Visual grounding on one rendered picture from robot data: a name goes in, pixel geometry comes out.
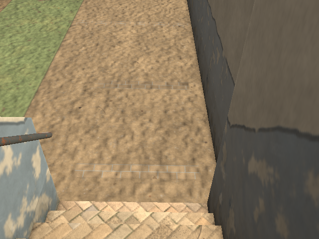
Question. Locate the stairs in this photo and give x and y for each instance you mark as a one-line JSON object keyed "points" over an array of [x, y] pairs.
{"points": [[127, 220]]}

